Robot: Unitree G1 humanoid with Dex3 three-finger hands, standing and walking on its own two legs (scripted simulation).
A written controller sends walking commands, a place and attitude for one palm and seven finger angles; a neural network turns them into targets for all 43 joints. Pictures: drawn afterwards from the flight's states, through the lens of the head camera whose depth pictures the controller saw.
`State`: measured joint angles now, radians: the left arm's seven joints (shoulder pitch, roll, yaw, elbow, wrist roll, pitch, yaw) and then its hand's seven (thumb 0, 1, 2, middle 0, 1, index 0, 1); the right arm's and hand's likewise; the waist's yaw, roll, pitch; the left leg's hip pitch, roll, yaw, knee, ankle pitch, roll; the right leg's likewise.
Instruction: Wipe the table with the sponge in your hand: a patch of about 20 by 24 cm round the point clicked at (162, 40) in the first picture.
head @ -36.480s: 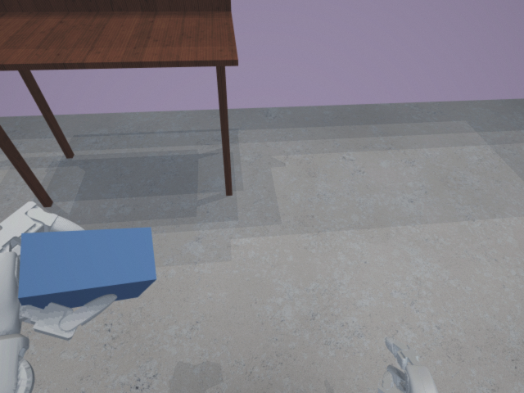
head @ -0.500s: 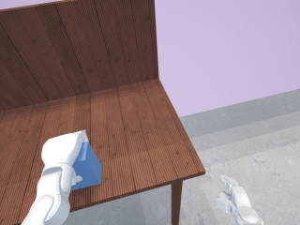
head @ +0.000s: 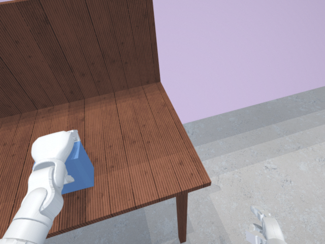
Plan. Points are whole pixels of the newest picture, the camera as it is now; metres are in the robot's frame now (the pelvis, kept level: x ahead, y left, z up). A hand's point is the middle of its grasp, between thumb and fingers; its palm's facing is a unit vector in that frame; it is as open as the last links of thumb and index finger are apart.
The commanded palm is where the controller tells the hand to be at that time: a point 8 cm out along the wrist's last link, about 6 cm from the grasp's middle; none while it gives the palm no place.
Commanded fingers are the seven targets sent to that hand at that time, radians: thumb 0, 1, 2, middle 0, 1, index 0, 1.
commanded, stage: wipe forward along the first lane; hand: left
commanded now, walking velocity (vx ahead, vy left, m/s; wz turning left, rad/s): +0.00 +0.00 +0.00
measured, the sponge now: (70, 173) +0.27 +0.30 +0.02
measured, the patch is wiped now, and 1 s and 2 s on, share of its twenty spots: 0.25 0.40 0.45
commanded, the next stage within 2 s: slide across to the middle lane in 1.12 s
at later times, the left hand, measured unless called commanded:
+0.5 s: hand (61, 146) +0.32 +0.33 +0.07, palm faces -0.08 -0.02 -1.00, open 10.1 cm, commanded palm +0.30 +0.32 +0.11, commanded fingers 0.00 0.10 1.30 -1.20 -1.60 -1.20 -1.60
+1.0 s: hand (62, 133) +0.37 +0.35 +0.07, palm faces -0.10 +0.00 -1.00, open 10.1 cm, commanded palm +0.35 +0.34 +0.10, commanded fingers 0.00 0.10 1.30 -1.20 -1.60 -1.20 -1.60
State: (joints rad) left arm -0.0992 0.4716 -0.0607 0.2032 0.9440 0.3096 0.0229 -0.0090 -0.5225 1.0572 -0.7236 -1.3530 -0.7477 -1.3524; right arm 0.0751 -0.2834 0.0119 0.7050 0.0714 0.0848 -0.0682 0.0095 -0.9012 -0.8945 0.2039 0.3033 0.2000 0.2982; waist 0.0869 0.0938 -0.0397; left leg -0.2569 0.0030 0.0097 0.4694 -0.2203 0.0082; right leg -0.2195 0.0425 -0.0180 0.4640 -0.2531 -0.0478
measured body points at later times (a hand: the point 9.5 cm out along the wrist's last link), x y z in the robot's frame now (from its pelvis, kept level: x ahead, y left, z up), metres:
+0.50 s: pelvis -0.01 +0.01 +0.00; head +0.00 -0.02 +0.45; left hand +0.32 +0.33 +0.12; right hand +0.17 -0.23 -0.12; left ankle +0.02 +0.12 -0.74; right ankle -0.01 -0.09 -0.74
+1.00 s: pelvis +0.00 +0.03 +0.00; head +0.02 +0.01 +0.45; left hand +0.37 +0.35 +0.12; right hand +0.16 -0.22 -0.13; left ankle +0.02 +0.12 -0.74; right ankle -0.01 -0.09 -0.74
